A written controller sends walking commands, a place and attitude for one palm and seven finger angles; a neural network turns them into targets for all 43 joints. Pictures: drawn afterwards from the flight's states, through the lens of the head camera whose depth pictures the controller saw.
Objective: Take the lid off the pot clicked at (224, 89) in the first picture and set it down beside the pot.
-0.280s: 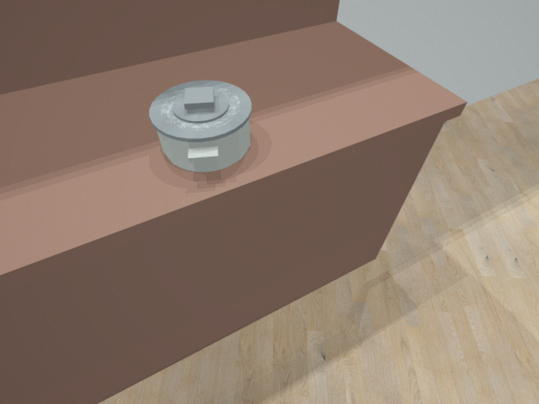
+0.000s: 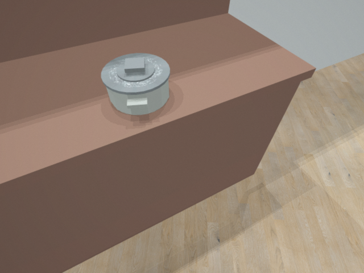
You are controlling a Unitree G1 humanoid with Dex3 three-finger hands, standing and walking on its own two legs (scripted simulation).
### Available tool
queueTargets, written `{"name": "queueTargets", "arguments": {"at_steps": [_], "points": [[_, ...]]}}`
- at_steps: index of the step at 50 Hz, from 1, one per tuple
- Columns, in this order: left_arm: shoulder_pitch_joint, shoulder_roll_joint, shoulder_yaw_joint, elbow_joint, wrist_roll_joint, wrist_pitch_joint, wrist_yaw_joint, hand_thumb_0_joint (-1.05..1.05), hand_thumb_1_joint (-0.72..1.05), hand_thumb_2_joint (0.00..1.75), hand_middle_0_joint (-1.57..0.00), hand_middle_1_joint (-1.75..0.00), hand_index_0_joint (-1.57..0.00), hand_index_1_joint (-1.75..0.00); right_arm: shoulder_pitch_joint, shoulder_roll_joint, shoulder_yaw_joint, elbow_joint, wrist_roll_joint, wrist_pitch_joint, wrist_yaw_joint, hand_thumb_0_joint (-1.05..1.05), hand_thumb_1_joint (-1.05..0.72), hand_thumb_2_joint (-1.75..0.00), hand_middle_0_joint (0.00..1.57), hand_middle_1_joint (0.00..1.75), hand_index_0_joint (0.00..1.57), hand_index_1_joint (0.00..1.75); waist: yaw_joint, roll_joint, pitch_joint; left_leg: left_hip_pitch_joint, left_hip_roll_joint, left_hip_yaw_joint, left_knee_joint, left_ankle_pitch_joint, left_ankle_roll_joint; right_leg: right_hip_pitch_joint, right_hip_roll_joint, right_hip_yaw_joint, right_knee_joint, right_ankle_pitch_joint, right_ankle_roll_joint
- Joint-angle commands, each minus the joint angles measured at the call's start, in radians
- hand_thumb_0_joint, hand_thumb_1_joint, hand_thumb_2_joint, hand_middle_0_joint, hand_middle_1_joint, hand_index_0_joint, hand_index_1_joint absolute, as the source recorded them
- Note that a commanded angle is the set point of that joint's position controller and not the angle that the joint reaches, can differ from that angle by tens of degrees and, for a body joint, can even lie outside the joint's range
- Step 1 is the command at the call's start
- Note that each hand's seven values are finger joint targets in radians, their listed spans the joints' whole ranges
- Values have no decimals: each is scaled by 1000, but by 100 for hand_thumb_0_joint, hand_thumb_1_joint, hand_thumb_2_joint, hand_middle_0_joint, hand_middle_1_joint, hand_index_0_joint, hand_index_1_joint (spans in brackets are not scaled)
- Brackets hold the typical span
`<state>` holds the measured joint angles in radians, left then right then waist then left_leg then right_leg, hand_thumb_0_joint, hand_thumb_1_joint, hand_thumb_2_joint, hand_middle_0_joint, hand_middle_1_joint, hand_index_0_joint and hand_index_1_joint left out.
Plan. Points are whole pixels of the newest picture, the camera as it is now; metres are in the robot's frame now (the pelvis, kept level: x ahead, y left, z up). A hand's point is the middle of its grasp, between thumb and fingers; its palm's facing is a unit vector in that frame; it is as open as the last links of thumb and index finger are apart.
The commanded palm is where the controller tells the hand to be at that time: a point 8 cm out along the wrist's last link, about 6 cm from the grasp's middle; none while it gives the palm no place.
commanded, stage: look at it before walking up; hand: left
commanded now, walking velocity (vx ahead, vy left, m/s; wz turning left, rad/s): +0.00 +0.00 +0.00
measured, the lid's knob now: (134, 64) +0.60 +0.17 +0.13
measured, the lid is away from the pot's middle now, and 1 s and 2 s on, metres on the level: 0.00 0.00 0.00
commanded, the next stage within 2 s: walk to a spot facing it in 0.36 s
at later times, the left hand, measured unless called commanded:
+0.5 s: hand out of the picture +0.01 +0.17 -0.17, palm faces +0.05 -0.98 -0.20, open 7.4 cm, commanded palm none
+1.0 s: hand out of the picture +0.05 +0.17 -0.17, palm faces -0.11 -0.96 -0.27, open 7.4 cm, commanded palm none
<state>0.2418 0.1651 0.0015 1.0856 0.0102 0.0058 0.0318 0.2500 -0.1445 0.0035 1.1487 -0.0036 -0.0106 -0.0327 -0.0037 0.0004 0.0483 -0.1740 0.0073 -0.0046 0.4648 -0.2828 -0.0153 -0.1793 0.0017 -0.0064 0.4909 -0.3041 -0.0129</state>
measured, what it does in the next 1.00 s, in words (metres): lifts its left foot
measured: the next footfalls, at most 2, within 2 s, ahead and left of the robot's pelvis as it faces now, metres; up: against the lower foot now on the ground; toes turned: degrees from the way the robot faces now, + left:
left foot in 1.24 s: +0.06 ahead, +0.11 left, +0.00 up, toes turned -23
right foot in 1.66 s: -0.05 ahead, -0.15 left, +0.00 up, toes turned -39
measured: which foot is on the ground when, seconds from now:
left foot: down 0.00-0.84, up 0.86-1.00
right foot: down 0.00-1.00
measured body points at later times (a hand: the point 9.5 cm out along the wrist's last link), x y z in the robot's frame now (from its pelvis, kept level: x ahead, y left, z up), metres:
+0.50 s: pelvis +0.00 -0.01 +0.00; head +0.02 -0.01 +0.45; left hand +0.01 +0.22 -0.16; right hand +0.00 -0.22 -0.16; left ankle -0.02 +0.13 -0.74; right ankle -0.03 -0.11 -0.74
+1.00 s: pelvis -0.02 -0.03 +0.00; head +0.04 -0.05 +0.44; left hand +0.06 +0.22 -0.14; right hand +0.03 -0.30 -0.16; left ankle -0.02 +0.13 -0.68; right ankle -0.03 -0.11 -0.74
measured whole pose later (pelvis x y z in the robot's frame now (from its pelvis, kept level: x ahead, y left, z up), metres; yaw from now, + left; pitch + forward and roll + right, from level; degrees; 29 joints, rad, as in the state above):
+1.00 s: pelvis -0.02 -0.03 +0.00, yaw -11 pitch +1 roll +2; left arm 0.25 0.19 0.07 0.94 0.01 0.03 0.02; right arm 0.13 -0.23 -0.07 0.94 -0.01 0.04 -0.04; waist 0.03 0.00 0.11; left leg -0.43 0.02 -0.01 1.01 -0.47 -0.05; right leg -0.30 0.11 0.15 0.57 -0.28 -0.07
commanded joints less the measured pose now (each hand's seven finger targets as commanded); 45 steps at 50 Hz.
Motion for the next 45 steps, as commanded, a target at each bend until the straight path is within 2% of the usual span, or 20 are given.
{"name": "queueTargets", "arguments": {"at_steps": [1, 5, 12, 21, 24, 25, 29, 33, 37, 38, 39, 40, 41, 42, 43, 45], "points": [[61, 117, 30, -35, 2, -20, 11, 0, 90, 90, -20, -30, -20, -30, 70, -92, -20, -16, -2, -16, -5, 0, -90, -90, 20, 30, 20, 30, 8, 2, -14, 15, 79, -66, -60, 240, 42, -18, -92, 77, -88, 206, -14], [64, 112, 31, -29, 2, -22, 12, 0, 90, 90, -20, -30, -20, -30, 71, -92, -21, -14, -4, -16, -5, 0, -90, -90, 20, 30, 20, 30, 5, -2, -13, 11, 78, -66, -52, 265, 39, -16, -97, 81, -85, 243, -17], [67, 106, 31, -24, 2, -21, 12, 0, 90, 90, -20, -30, -20, -30, 74, -89, -19, -11, -3, -15, -7, 0, -90, -90, 20, 30, 20, 30, 5, 16, 10, 8, 78, -68, -60, 250, 40, -25, -93, 77, -96, 214, -15], [82, 98, 33, -18, 2, -23, 11, 0, 90, 90, -20, -30, -20, -30, 81, -78, -17, -8, -1, -17, -8, 0, -90, -90, 20, 30, 20, 30, 8, -7, -3, 14, 79, -69, -67, 254, 40, -7, -92, 68, -104, 222, -16], [78, 99, 34, -16, 2, -21, 11, 0, 90, 90, -20, -30, -20, -30, 78, -82, -19, -5, -4, -14, -9, 0, -90, -90, 20, 30, 20, 30, 7, 12, 21, 11, 79, -63, -59, 248, 36, -34, -91, 84, -104, 224, -20], [75, 108, 40, -23, 2, -17, 10, 0, 90, 90, -20, -30, -20, -30, 86, -88, -25, -10, -6, -12, -12, 0, -90, -90, 20, 30, 20, 30, 3, 12, 14, 19, 83, -55, -43, 261, 36, -42, -87, 92, -86, 252, -25], [53, 128, 65, -65, 3, 4, 0, 0, 90, 90, -20, -30, -20, -30, 89, -118, -48, -47, -9, 2, -19, 0, -90, -90, 20, 30, 20, 30, 0, 14, 20, 11, 112, -28, -4, 218, 41, -98, -64, 118, -24, 232, -38], [39, 129, 82, -114, 6, 19, -13, 0, 90, 90, -20, -30, -20, -30, 73, -151, -69, -103, -12, 9, -21, 0, -90, -90, 20, 30, 20, 30, 2, 64, 17, -8, 163, -59, -23, 117, 67, -167, -16, 121, 60, 134, -37], [46, 122, 92, -147, 8, 22, -24, 0, 90, 90, -20, -30, -20, -30, 43, -185, -88, -154, -15, 7, -21, 0, -90, -90, 20, 30, 20, 30, 15, 104, -7, -24, 228, -87, -33, 104, 100, -189, 20, 105, 160, 83, -27], [56, 124, 95, -151, 7, 22, -26, 0, 90, 90, -20, -30, -20, -30, 21, -190, -93, -170, -16, 8, -19, 0, -90, -90, 20, 30, 20, 30, 26, 106, -4, -44, 234, -77, -16, 103, 101, -182, 22, 107, 168, 74, -26], [78, 133, 99, -152, 8, 22, -29, 0, 90, 90, -20, -30, -20, -30, -7, -191, -95, -187, -16, 9, -17, 0, -90, -90, 20, 30, 20, 30, 42, 88, -7, -69, 218, -46, 31, 97, 88, -159, 11, 131, 141, 111, -31], [101, 157, 106, -149, 11, 17, -28, 0, 90, 90, -20, -30, -20, -30, -28, -180, -96, -206, -15, 12, -15, 0, -90, -90, 20, 30, 20, 30, 57, -4, -26, -115, 162, 13, 137, 64, 55, -112, -27, 213, 79, 189, -49], [121, 206, 114, -148, 16, 11, -23, 0, 90, 90, -20, -30, -20, -30, -42, -146, -93, -229, -12, 14, -12, 0, -90, -90, 20, 30, 20, 30, 63, -178, -57, -208, 73, 95, 299, -33, 13, -25, -139, 398, -17, 287, -96], [173, 245, 124, -147, 9, 7, -15, 0, 90, 90, -20, -30, -20, -30, -104, -132, -87, -264, -11, 20, -11, 0, -90, -90, 20, 30, 20, 30, 103, -272, -32, -364, 0, 62, 484, -279, -19, 53, -245, 602, -119, 443, -181], [182, 239, 124, -150, 3, 8, -5, 0, 90, 90, -20, -30, -20, -30, -130, -146, -89, -276, -12, 21, -13, 0, -90, -90, 20, 30, 20, 30, 97, -230, -18, -413, 19, -29, 597, -285, -19, 72, -255, 627, -136, 517, -222], [104, 214, 118, -179, 4, 7, -1, 0, 90, 90, -20, -30, -20, -30, -113, -151, -91, -281, -11, 20, -9, 0, -90, -90, 20, 30, 20, 30, 49, -122, -38, -413, 42, -63, 643, -236, -21, 70, -218, 559, -88, 558, -232]]}}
